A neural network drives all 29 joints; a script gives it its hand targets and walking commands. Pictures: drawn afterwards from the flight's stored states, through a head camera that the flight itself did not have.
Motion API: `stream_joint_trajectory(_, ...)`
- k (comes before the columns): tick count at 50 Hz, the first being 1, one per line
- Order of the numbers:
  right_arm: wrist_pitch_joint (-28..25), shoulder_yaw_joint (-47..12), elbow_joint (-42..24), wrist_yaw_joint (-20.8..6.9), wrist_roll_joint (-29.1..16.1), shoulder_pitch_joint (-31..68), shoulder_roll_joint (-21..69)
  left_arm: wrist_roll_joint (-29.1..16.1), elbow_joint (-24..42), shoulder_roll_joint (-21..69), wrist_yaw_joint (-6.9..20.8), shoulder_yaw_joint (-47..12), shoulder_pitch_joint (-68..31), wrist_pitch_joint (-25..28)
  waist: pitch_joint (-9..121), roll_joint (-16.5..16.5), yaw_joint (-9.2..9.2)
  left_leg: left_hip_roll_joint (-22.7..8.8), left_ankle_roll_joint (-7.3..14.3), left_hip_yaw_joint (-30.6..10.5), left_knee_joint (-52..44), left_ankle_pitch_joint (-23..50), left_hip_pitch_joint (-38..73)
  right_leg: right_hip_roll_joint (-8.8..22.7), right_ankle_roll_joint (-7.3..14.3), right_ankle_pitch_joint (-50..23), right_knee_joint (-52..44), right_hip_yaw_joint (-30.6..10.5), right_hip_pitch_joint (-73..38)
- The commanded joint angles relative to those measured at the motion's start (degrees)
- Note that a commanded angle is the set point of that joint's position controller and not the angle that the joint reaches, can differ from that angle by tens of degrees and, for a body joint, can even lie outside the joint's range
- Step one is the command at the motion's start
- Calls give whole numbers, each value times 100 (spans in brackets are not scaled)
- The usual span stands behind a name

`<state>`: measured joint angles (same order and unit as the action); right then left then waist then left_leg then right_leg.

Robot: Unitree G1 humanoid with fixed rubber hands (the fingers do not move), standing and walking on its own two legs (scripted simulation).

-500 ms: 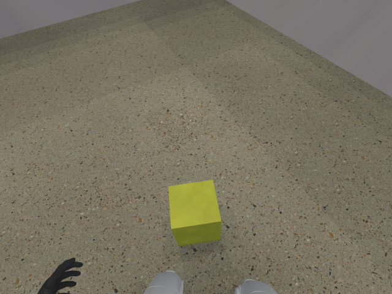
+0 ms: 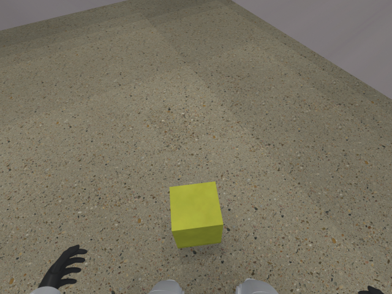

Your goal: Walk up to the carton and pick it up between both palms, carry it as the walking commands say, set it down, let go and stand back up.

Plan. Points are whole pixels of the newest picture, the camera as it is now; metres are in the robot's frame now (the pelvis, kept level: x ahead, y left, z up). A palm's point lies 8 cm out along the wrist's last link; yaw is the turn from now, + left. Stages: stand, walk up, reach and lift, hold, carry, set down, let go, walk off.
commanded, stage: walk up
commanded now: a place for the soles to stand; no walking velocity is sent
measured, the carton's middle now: (196, 215) +0.50 +0.07 -0.61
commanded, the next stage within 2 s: none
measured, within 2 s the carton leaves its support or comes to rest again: neither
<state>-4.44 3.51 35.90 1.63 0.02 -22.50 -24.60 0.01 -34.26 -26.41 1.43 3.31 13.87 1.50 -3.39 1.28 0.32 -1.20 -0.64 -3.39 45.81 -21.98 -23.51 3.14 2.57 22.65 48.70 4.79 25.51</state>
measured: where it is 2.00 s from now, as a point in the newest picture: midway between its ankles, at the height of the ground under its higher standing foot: outside the picture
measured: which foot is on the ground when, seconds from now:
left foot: down 0.00-1.00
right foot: down 0.00-1.00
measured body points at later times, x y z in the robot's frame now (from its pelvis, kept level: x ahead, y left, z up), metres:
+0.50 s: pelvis +0.01 +0.00 +0.00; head +0.03 +0.00 +0.45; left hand +0.18 +0.32 -0.05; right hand +0.11 -0.32 -0.08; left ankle +0.03 +0.17 -0.70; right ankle +0.04 -0.10 -0.70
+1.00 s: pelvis +0.04 +0.00 +0.00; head +0.08 +0.00 +0.45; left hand +0.19 +0.33 -0.06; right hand +0.16 -0.32 -0.08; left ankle +0.03 +0.17 -0.70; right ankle +0.06 -0.10 -0.70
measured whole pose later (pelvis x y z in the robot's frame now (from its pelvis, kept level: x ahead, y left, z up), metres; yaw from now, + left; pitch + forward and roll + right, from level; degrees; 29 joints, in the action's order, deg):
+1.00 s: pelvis +0.04 +0.00 +0.00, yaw +3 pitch +2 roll +1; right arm -5.2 3.5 35.9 1.6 0.0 -20.6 -24.6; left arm 0.0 -34.2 -26.4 1.6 3.3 10.7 1.5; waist -2.5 1.3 -0.1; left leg -0.2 -1.6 -5.7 45.8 -24.4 -23.1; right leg 3.2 2.3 29.0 50.1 5.1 26.5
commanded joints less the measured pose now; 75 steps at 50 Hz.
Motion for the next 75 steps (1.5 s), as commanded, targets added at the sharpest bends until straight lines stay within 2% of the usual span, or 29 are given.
stream_joint_trajectory(1, -108, 130, 43, 65, 149, 281, -1262, 174, 30, -1097, -71, 413, -207, 104, 477, 38, 144, -162, 493, -450, -244, 1399, -699, 672, 441, -207, -1514, -1157, -862)
stream_joint_trajectory(8, -127, 236, 40, 99, 234, 322, -1396, 132, 111, -889, -86, 340, -400, 24, 783, -468, 121, -470, 772, -989, -610, 1844, -171, 322, 268, -931, -528, -658, -716)
stream_joint_trajectory(14, -26, 175, 111, 120, 145, 266, -1165, 192, -39, -1016, -110, 345, -485, 47, 811, 115, -6, -9, 483, 150, -32, 1014, -260, 1115, 768, -919, -1528, -1299, -882)
stream_joint_trajectory(19, -101, 198, -41, 69, 173, 499, -1378, 117, -51, -955, -47, 293, -523, 6, 859, -399, -6, -439, 852, -1034, -574, 1451, 225, 434, 202, -409, -1042, -709, -428)
stream_joint_trajectory(21, -78, 154, 70, 59, 175, 473, -1212, 177, -17, -1007, -101, 371, -499, 66, 810, 87, 107, -335, 683, -652, -419, 1111, -490, 490, 364, -159, -1202, -869, -1007)
stream_joint_trajectory(27, -101, 159, 5, 69, 245, 594, -1392, 181, -26, -967, -41, 317, -615, 47, 409, -345, 77, -387, 778, -1118, -998, 74, -424, 463, 238, 521, -1312, -997, -243)
stream_joint_trajectory(32, -59, 142, 121, 66, 155, 654, -1277, 145, 10, -1019, -21, 342, -410, 75, 201, -279, 163, -256, 601, -649, -946, -157, -627, 674, 360, 1261, -1808, -1354, -395)
stream_joint_trajectory(33, -96, 352, 50, 22, 171, 159, -1567, 296, 208, -1381, 47, 532, -308, 66, 564, -7, 130, -62, 773, -973, -814, -1298, -873, 712, 378, 2306, -1564, -1180, -954)
stream_joint_trajectory(36, -73, 342, 58, -15, 248, 112, -1345, 327, 184, -1395, 67, 654, -182, 26, 179, 677, 117, 180, 493, -110, -160, -1054, -1002, 1391, 717, 3078, -2242, -1845, -750)
stream_joint_trajectory(39, -178, 380, 241, -13, 246, -219, -1353, 285, 334, -1346, 42, 579, -355, 76, 289, 295, -25, 211, 477, 200, -77, -296, -244, 1377, 727, 1779, -1781, -1406, -323)
stream_joint_trajectory(40, -217, 441, 373, 18, 259, -695, -1342, 353, 334, -1044, 18, 511, -648, 48, 280, -210, -366, 42, 656, -415, -706, -422, 456, 888, 505, 1455, -881, -877, 335)
stream_joint_trajectory(41, -257, 536, 344, 41, 330, -760, -1795, 349, 352, -821, 66, 467, -671, 14, 35, -1252, -366, -807, 1095, -2407, -1644, -514, 916, 152, 106, 1338, 411, -111, 1439)
stream_joint_trajectory(42, -260, 616, 167, 65, 266, -696, -2134, 343, 538, -872, 27, 497, -706, 3, 46, -1479, -396, -1431, 1665, -4018, -2068, -110, 1199, -191, -98, 1242, 824, -401, 1849)
stream_joint_trajectory(43, -249, 592, 73, 65, 282, -647, -1938, 284, 498, -963, -9, 530, -904, 64, 95, -624, -386, -1496, 1832, -3947, -1966, 620, 1238, -83, -88, 1468, 789, -583, 1812)
stream_joint_trajectory(47, -125, 396, -4, 122, 263, -222, -1608, 128, 461, -769, -40, 505, -139, 217, 748, -960, -9, -852, 1338, -2174, -724, 4221, 1206, -75, -14, 161, -357, -422, 370)
stream_joint_trajectory(49, -78, 267, -289, 125, 119, 281, -1308, 255, 247, -1109, -69, 616, 478, 252, 1134, -453, 453, -273, 953, -1510, 188, 2343, -551, 313, 416, -253, -1248, -1243, -1589)
stream_joint_trajectory(50, -136, 130, -349, 132, 42, 253, -904, 354, 123, -1501, -100, 665, 794, 253, 1219, 751, 610, 244, 428, -220, 1520, 1864, -1644, 1253, 791, -258, -1990, -2184, -2733)
stream_joint_trajectory(51, -121, 153, -236, 163, 27, 400, -944, 281, 148, -1587, -143, 744, 963, 261, 1148, 1089, 762, 583, 302, 182, 1914, -846, -2462, 2252, 1188, -1424, -2343, -3090, -3348)
stream_joint_trajectory(52, -98, 201, -187, 216, 115, 470, -1292, 238, 104, -1596, -107, 687, 685, 257, 745, 490, 582, 163, 295, 16, 2030, -1166, -2461, 2403, 1460, -2368, -2057, -2887, -2959)
stream_joint_trajectory(53, -56, 199, -127, 204, 119, 235, -1218, 198, 166, -1358, -143, 646, 572, 245, 398, 200, 415, 166, 339, -33, 2100, -890, -2375, 2008, 984, -3623, -1820, -2191, -2883)
stream_joint_trajectory(58, -57, 253, -133, 1, 146, -2, -932, 206, 271, -1208, -133, 527, 416, 216, -20, 769, 203, 9, 229, 646, 1034, -171, -1295, 1552, 967, -4573, -1633, -823, -1459)
stream_joint_trajectory(60, -65, 238, 39, 8, 192, -111, -821, 214, 341, -1136, -110, 450, 101, 165, -42, 1202, 88, 80, 271, 716, 243, 544, -481, 1239, 850, -4104, -1535, -331, -1006)
stream_joint_trajectory(63, -83, 428, 241, 63, 203, -851, -1045, 106, 425, -1022, -55, 372, -287, 72, 443, 184, -448, 387, 438, 707, -476, 1481, 1454, 898, 447, -1711, -181, -132, 332)
stream_joint_trajectory(65, -122, 499, -16, 207, 320, -927, -1664, -16, 672, -661, -83, 375, -334, -23, 160, -1566, -464, -1258, 1574, -2916, -2018, 2093, 937, -184, 8, 865, 1797, -273, 1042)
stream_joint_trajectory(66, -120, 500, -237, 219, 176, -451, -1744, 49, 522, -913, -128, 377, 47, -151, 390, -841, -185, -1647, 1886, -3582, -2062, 922, 429, 11, -24, 1606, 1738, -927, 443)
stream_joint_trajectory(68, -63, 430, -259, 246, 288, 113, -1669, 59, 463, -912, -84, 414, 163, -125, -181, -539, -7, -1462, 1811, -3166, -2131, -473, 119, 14, -66, 1851, 1256, -805, 865)
stream_joint_trajectory(71, 107, 358, -405, 148, 304, 688, -1560, 155, -54, -902, -44, 517, 938, 7, 428, -1147, 421, -485, 1161, -2003, -1344, -280, -876, -210, 99, 542, -627, -435, -1205)
stream_joint_trajectory(73, 100, 206, -393, 127, 178, 801, -979, 267, -13, -1678, -131, 646, 990, 88, 288, 983, 666, 557, 470, -131, 1125, -377, -2292, 1639, 683, 1480, -2762, -2935, -1729)
stream_joint_trajectory(75, 173, 409, -179, 222, 201, 571, -1429, 293, 118, -1736, -147, 750, 176, 73, -470, 297, 325, 166, 354, -493, 1798, -881, -2090, 2301, 537, 373, -2877, -3336, -825)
